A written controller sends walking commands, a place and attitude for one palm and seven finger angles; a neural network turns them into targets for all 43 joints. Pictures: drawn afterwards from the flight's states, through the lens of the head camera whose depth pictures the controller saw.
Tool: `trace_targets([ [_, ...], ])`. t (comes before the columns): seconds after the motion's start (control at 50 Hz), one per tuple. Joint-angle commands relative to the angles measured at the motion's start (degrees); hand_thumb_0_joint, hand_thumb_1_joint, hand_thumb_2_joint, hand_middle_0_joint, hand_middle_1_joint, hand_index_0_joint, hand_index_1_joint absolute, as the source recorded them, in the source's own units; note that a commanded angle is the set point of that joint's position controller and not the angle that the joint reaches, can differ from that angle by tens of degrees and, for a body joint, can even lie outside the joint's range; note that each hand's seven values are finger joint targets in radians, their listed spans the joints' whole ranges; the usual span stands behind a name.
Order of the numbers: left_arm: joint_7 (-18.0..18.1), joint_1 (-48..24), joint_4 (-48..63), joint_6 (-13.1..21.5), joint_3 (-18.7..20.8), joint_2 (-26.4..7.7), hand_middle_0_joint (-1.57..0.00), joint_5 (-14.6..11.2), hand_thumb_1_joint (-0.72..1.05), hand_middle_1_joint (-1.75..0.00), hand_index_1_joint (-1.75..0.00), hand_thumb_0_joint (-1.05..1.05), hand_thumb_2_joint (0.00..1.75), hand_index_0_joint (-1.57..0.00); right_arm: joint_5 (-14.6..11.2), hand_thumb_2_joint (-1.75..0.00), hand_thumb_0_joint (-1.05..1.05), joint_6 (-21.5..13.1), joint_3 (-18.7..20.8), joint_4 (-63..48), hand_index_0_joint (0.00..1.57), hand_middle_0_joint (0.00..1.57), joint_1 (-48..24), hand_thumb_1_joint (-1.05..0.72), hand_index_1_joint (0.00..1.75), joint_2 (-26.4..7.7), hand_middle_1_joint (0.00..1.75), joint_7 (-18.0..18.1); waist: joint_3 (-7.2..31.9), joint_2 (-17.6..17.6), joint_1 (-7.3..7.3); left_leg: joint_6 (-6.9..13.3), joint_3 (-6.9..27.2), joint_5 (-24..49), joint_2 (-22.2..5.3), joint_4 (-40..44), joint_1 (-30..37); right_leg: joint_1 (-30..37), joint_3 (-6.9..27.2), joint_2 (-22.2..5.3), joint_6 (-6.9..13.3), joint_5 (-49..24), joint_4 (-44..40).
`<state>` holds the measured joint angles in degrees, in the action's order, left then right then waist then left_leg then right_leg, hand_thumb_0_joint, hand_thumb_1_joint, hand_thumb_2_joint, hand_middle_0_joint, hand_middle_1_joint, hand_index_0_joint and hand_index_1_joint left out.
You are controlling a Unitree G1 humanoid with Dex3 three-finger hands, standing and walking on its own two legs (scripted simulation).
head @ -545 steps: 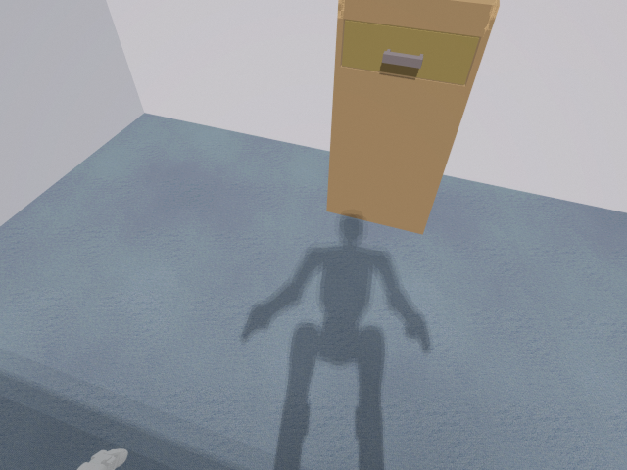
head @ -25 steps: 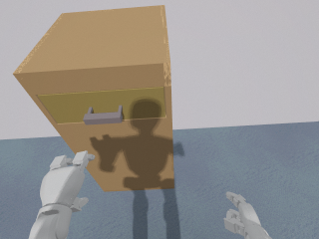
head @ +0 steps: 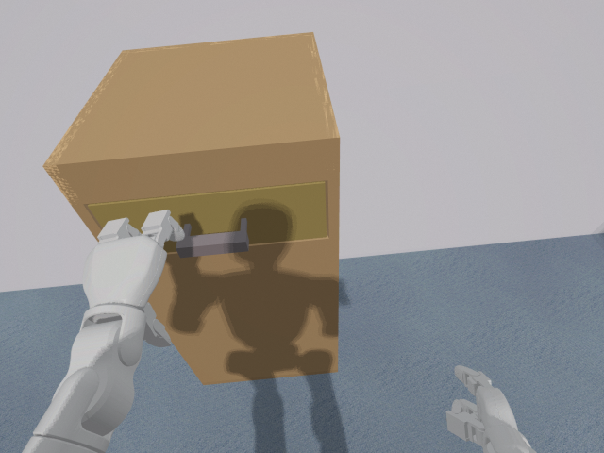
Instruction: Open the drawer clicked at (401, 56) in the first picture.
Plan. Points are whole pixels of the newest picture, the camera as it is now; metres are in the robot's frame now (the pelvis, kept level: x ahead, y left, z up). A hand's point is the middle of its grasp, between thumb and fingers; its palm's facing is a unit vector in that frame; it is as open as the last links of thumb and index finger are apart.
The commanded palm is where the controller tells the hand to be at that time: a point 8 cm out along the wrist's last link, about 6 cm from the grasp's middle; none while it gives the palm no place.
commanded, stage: raise the hand with hooked fingers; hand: left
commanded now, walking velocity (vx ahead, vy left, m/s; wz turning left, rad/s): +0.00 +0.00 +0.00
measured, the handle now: (214, 234) +0.46 +0.22 +0.00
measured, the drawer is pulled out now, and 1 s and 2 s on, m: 0.00 0.00 0.00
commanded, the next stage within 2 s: move the hooked fingers above the handle in 0.54 s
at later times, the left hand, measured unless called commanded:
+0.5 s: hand (99, 287) +0.27 +0.28 +0.11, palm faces +0.13 -0.09 -0.99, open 13.8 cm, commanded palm +0.24 +0.29 +0.17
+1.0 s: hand (117, 273) +0.30 +0.27 +0.11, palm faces +0.10 -0.06 -0.99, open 13.8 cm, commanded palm +0.27 +0.27 +0.16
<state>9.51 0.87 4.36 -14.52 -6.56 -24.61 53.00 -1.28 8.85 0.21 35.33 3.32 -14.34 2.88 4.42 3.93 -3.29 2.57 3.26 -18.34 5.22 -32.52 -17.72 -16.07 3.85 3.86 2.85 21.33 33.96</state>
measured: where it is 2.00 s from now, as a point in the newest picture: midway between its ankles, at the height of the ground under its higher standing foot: outside the picture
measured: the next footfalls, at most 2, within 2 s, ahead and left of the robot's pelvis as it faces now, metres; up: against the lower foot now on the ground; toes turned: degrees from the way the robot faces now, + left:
none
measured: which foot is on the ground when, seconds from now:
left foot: down 0.00-1.00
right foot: down 0.00-1.00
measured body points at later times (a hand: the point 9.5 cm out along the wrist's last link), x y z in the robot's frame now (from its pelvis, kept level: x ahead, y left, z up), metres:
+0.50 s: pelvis -0.03 +0.04 +0.01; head -0.02 +0.02 +0.46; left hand +0.26 +0.28 +0.17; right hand +0.14 -0.18 -0.11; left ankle -0.02 +0.10 -0.73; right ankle -0.05 -0.09 -0.73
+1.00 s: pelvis -0.03 +0.01 +0.01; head -0.02 -0.02 +0.46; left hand +0.29 +0.27 +0.16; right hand +0.16 -0.21 -0.10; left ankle -0.02 +0.10 -0.73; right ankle -0.05 -0.09 -0.73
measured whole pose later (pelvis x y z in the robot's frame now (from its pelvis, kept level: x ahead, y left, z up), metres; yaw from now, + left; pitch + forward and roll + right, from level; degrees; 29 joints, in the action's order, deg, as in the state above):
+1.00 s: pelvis -0.03 +0.01 +0.01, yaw +1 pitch +2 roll +0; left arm 5.6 -13.9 -12.1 -8.0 -4.6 -27.8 53.2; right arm -2.1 6.7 -1.1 36.7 7.8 -14.3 3.3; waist 1.5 3.8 -3.7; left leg 2.8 4.6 -12.9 5.4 -27.9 -16.3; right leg -13.9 2.5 3.2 2.2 16.0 28.4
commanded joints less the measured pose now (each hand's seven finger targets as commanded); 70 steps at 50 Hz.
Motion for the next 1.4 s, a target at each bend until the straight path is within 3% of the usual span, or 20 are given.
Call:
trace_targets([
  [0.0,0.1,-20.1,5.7,-2.5,7.8,-11.5,-0.30,1.2,-0.50,-1.20,-1.20,0.00,0.30,-0.30,-0.6,-0.90,0.00,-1.7,0.8,-8.1,0.20,0.20,-7.3,-0.90,0.30,-5.1,0.30,-0.2,10.1,-2.2,-0.11,-0.5,-0.7,24.4,-2.5,3.4,7.1,4.7,-1.6,-2.6,-0.8,-25.2,-3.9],
  [0.12,-6.7,-31.6,1.9,-4.7,4.4,-12.3,-0.30,0.8,-0.50,-1.20,-1.20,0.00,0.30,-0.30,-0.8,-0.90,0.00,-1.0,-0.1,-8.9,0.20,0.20,-6.8,-0.90,0.30,-5.7,0.30,0.2,9.6,-2.4,0.88,-0.9,0.8,22.1,-3.5,6.1,10.1,4.0,-3.3,-2.6,-0.4,-17.8,-5.9],
  [0.22,-10.4,-23.6,2.5,0.0,4.8,-11.2,-0.30,0.5,-0.50,-1.20,-1.20,0.00,0.30,-0.30,-0.2,-0.90,0.00,-1.7,-0.1,-9.9,0.20,0.20,-4.8,-0.90,0.30,-5.5,0.30,-0.9,9.9,-2.3,-0.32,-1.4,2.2,25.1,-4.5,6.9,11.8,3.5,-4.2,-2.2,-0.1,-15.1,-6.6],
  [0.3,-8.4,-25.0,8.7,5.1,9.0,-14.7,-0.30,0.9,-0.50,-1.20,-1.20,0.00,0.30,-0.30,0.5,-0.90,0.00,-2.6,0.1,-10.4,0.20,0.20,-3.8,-0.90,0.30,-5.6,0.30,-1.5,10.9,0.3,-1.45,-2.3,4.0,24.8,-5.0,8.1,12.2,3.2,-4.6,-1.8,0.3,-12.4,-6.8],
  [0.38,-3.4,-28.0,11.7,8.3,12.9,-17.6,-0.30,1.4,-0.50,-1.20,-1.20,0.00,0.30,-0.30,0.8,-0.90,0.00,-4.0,0.7,-8.9,0.20,0.20,-3.0,-0.90,0.30,-5.6,0.30,-1.7,11.5,3.6,-2.28,-3.9,6.0,22.8,-5.3,9.2,13.0,1.9,-4.7,-1.1,0.6,-11.0,-6.3],
  [0.46,-0.5,-26.9,7.7,7.6,10.9,-14.3,-0.30,0.4,-0.50,-1.20,-1.20,0.00,0.30,-0.30,0.3,-0.90,0.00,-4.8,1.5,-7.3,0.20,0.20,-2.4,-0.90,0.30,-5.5,0.30,-1.6,11.5,1.5,-1.95,-4.0,5.6,18.2,-4.6,9.6,13.0,1.0,-4.5,-1.2,0.3,-10.4,-6.9],
  [0.6,-4.4,-25.5,3.7,2.5,3.5,-9.1,-0.30,-0.3,-0.50,-1.20,-1.20,0.00,0.30,-0.30,-0.6,-0.90,0.00,-4.2,1.2,-7.5,0.20,0.20,-3.5,-0.90,0.30,-6.3,0.30,-1.3,8.7,-3.0,-0.07,-2.7,3.8,12.1,-4.2,11.0,10.4,2.1,-4.6,-1.8,0.0,-8.6,-8.4],
  [0.74,-4.6,-33.1,1.2,6.9,7.9,-15.2,-0.30,1.6,-0.50,-1.20,-1.20,0.00,0.30,-0.30,0.1,-0.90,0.00,-4.8,0.4,-6.7,0.20,0.20,-2.7,-0.90,0.30,-5.9,0.30,0.3,7.7,-2.0,-0.25,-1.2,2.5,10.5,-3.3,10.3,9.0,2.3,-4.1,-1.7,0.2,-7.3,-9.3],
  [0.78,-3.3,-34.0,0.9,8.4,10.8,-17.9,-0.30,1.9,-0.50,-1.20,-1.20,0.00,0.30,-0.30,0.2,-0.90,0.00,-5.1,0.5,-6.7,0.20,0.20,-2.8,-0.90,0.30,-5.9,0.30,0.6,9.0,0.7,-1.17,-1.2,2.1,11.5,-2.8,9.9,9.1,3.2,-3.6,-1.3,0.4,-7.8,-9.4],
  [0.86,-1.3,-31.7,-3.3,8.6,11.7,-16.7,-0.30,1.0,-0.50,-1.20,-1.20,0.00,0.30,-0.30,0.0,-0.90,0.00,-5.1,0.8,-6.3,0.20,0.20,-2.3,-0.90,0.30,-5.4,0.30,0.6,10.0,0.1,-1.71,-1.2,0.6,16.0,-2.1,8.6,8.3,4.8,-3.1,-1.7,0.4,-11.6,-9.2],
  [0.88,-1.2,-31.2,-5.1,8.0,12.4,-17.4,-0.30,1.1,-0.50,-1.20,-1.20,0.00,0.30,-0.30,-0.1,-0.90,0.00,-4.7,0.8,-6.1,0.20,0.20,-2.3,-0.90,0.30,-5.7,0.30,0.5,9.4,-0.2,-1.48,-1.3,0.4,15.5,-2.1,8.6,7.3,4.9,-3.0,-1.6,0.4,-11.2,-9.5],
  [0.94,-2.1,-31.5,-9.2,5.6,8.1,-13.8,-0.30,0.7,-0.50,-1.20,-1.20,0.00,0.30,-0.30,-0.6,-0.90,0.00,-4.2,0.8,-6.3,0.20,0.20,-2.0,-0.90,0.30,-6.2,0.30,0.6,7.3,-3.1,0.06,-0.7,-0.8,14.7,-1.9,7.9,5.7,3.8,-2.8,-2.0,-0.2,-12.3,-9.8],
  [1.02,-4.8,-34.2,-9.2,5.1,4.1,-11.7,-0.30,0.5,-0.50,-1.20,-1.20,0.00,0.30,-0.30,-0.7,-0.90,0.00,-4.1,1.1,-7.2,0.20,0.20,-1.1,-0.90,0.30,-6.8,0.30,0.9,9.7,-5.0,1.39,0.1,-1.2,15.0,-1.5,6.3,5.8,4.2,-2.3,-2.5,-0.7,-14.6,-9.2],
  [1.06,-5.5,-37.4,-8.7,6.7,4.6,-13.1,-0.30,0.5,-0.50,-1.20,-1.20,0.00,0.30,-0.30,-0.5,-0.90,0.00,-4.2,1.3,-7.0,0.20,0.20,-0.7,-0.90,0.30,-7.0,0.30,1.3,10.8,-4.9,1.95,0.5,-1.2,14.8,-1.2,5.2,5.7,4.0,-1.7,-2.7,-0.9,-15.7,-8.8],
  [1.1,-5.3,-39.1,-6.7,9.3,6.5,-15.4,-0.30,0.6,-0.50,-1.20,-1.20,0.00,0.30,-0.30,-0.1,-0.90,0.00,-4.8,1.6,-7.2,0.20,0.20,0.1,-0.90,0.30,-6.9,0.30,1.7,14.0,-3.9,1.28,0.9,-1.1,15.8,-0.9,4.0,5.8,5.3,-1.0,-2.8,-1.0,-17.7,-7.9],
  [1.14,-4.2,-40.0,-8.0,11.6,8.5,-16.8,-0.30,0.8,-0.50,-1.20,-1.20,0.00,0.30,-0.30,0.0,-0.90,0.00,-5.0,1.7,-6.4,0.20,0.20,0.6,-0.90,0.30,-6.6,0.30,2.2,14.0,-4.1,1.14,1.0,-1.2,16.6,-0.6,3.0,4.8,5.2,-0.6,-2.9,-1.0,-20.3,-7.0],
  [1.18,-2.5,-38.1,-9.4,13.1,13.5,-21.2,-0.30,0.9,-0.50,-1.20,-1.20,0.00,0.30,-0.30,0.2,-0.90,0.00,-4.9,1.9,-5.9,0.20,0.20,1.5,-0.90,0.30,-6.8,0.30,2.2,15.4,-3.9,-0.19,0.8,-1.2,18.1,-0.3,2.2,2.7,7.1,0.2,-3.0,-1.1,-24.0,-5.8],
  [1.22,-0.5,-37.3,-9.6,13.5,14.5,-20.5,-0.30,0.8,-0.50,-1.20,-1.20,0.00,0.30,-0.30,-0.1,-0.90,0.00,-4.8,2.1,-5.8,0.20,0.20,1.4,-0.90,0.30,-6.1,0.30,2.0,16.6,-2.6,-0.69,0.6,-1.6,19.9,-0.3,1.6,1.5,8.2,0.5,-3.3,-1.1,-28.5,-4.4],
  [1.3,1.7,-33.6,-13.3,10.0,13.9,-18.5,-0.30,0.8,-0.50,-1.20,-1.20,0.00,0.30,-0.30,-0.5,-0.90,0.00,-4.2,2.5,-6.0,0.20,0.20,1.9,-0.90,0.30,-6.3,0.30,0.7,16.4,-2.7,-0.90,0.1,-2.2,22.2,-0.5,1.1,0.4,7.5,-0.3,-2.9,-1.1,-31.0,-3.2],
  [1.38,-0.2,-29.2,-15.2,5.1,11.3,-16.2,-0.30,0.1,-0.50,-1.20,-1.20,0.00,0.30,-0.30,-0.8,-0.90,0.00,-3.0,2.6,-6.8,0.20,0.20,1.6,-0.90,0.30,-7.4,0.30,0.3,17.1,-7.3,0.16,0.1,-2.9,22.7,-0.4,0.5,-1.3,10.1,0.3,-3.9,-2.4,-39.5,-2.3],
])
